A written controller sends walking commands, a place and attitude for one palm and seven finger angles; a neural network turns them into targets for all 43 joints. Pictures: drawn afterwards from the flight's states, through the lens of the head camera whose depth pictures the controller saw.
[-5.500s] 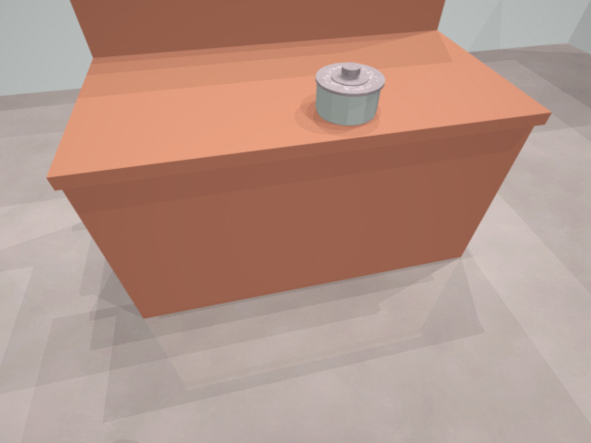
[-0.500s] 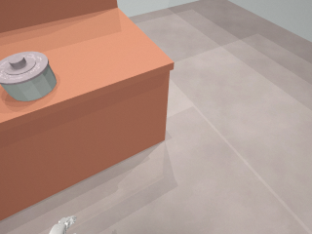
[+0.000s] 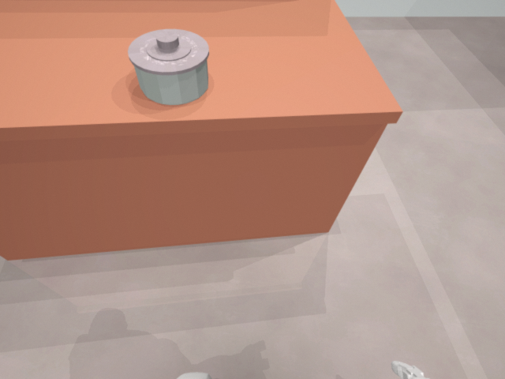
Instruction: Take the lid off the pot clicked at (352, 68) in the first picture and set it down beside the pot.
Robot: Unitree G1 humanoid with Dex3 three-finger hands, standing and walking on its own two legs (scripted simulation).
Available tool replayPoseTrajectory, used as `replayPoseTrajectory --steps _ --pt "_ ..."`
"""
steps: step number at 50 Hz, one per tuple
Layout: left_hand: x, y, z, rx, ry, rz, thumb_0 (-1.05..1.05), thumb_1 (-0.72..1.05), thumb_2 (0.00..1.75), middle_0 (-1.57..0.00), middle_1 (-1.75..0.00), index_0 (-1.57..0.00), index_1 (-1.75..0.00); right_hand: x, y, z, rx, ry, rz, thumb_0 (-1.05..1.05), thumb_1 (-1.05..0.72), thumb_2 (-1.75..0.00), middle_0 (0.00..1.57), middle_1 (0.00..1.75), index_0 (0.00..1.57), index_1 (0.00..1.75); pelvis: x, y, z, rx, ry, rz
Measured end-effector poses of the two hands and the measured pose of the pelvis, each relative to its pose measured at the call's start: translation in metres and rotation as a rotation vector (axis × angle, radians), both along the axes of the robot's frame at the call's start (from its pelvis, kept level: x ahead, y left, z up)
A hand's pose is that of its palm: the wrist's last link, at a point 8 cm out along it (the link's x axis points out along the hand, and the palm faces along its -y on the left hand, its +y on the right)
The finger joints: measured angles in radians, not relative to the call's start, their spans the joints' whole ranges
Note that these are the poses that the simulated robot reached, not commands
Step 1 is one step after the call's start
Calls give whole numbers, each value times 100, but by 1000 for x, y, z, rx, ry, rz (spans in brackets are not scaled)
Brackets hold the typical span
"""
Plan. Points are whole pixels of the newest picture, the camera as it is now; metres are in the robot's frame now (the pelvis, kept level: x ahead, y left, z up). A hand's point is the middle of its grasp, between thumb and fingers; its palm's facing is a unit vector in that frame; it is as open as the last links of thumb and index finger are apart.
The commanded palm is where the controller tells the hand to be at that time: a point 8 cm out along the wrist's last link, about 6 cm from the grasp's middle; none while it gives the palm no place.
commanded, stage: turn to face it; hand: left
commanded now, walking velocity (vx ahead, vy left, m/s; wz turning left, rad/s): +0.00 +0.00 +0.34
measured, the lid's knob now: (167, 40) +0.77 +0.26 +0.09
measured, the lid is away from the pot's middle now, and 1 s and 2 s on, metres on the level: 0.00 0.00 0.00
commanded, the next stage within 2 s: take the last steps up to it in 0.34 s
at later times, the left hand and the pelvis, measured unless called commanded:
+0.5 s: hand out of the picture +0.06 +0.18 -0.13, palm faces +0.19 -0.94 -0.29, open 7.4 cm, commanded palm none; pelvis +0.01 -0.03 +0.01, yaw +10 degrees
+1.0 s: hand out of the picture -0.01 +0.19 -0.16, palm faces +0.28 -0.95 -0.17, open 7.4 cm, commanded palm none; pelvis +0.09 +0.03 +0.02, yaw +11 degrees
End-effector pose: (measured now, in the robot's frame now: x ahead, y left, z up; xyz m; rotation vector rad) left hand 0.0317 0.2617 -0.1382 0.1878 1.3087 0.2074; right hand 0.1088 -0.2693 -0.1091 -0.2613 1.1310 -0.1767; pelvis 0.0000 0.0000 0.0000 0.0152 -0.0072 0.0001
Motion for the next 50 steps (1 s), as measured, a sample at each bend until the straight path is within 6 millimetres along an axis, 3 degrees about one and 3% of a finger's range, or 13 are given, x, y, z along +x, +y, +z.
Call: replayPoseTrajectory --steps 6,13,17,22,29,34,39,45,47,50 --pt "-8 20 9 15 17 61 1 91 90 -20 -30 -20 -29 17 28 14 -1 -15 68 0 -90 -90 20 30 20 30 2 7 13 -17 -8 38" --pt "6 14 27 26 -56 79 1 91 90 -20 -30 -20 -29 9 42 5 63 26 88 0 -90 -90 20 30 20 30 5 4 19 -19 -13 83" --pt "17 -1 33 39 -92 79 1 91 90 -20 -30 -20 -29 -3 36 -8 99 65 81 0 -90 -90 20 30 20 30 8 -8 17 -7 -14 106" --pt "21 -28 36 67 -142 84 1 91 90 -20 -30 -20 -30 -13 15 -32 135 118 66 0 -90 -90 20 30 20 30 11 -29 8 6 -15 134" --pt "-4 -57 46 36 -120 156 1 90 90 -21 -30 -20 -30 -18 -6 -25 121 186 97 0 -90 -90 20 30 20 30 17 -38 21 13 -14 192" --pt "-33 -67 43 1 -65 212 1 91 90 -21 -30 -20 -30 -9 -7 -15 104 203 123 0 -90 -90 19 30 20 30 27 -36 27 17 -7 213" --pt "-69 -67 34 -46 46 277 1 91 90 -21 -30 -20 -30 21 14 -8 93 180 168 1 -91 -90 19 30 19 30 41 -21 28 8 1 224" --pt "-97 -51 11 -113 192 333 1 91 90 -21 -30 -20 -30 67 61 -10 81 73 212 0 -90 -90 19 30 20 30 64 12 12 -28 5 217" --pt "-91 -41 7 -121 228 318 1 91 90 -21 -30 -20 -30 72 74 -9 85 54 196 0 -90 -90 19 30 20 30 72 19 10 -12 1 206" --pt "-59 -24 9 -117 208 285 1 91 90 -20 -30 -20 -30 69 80 -5 76 66 150 0 -92 -90 20 30 20 30 89 27 16 -3 1 196"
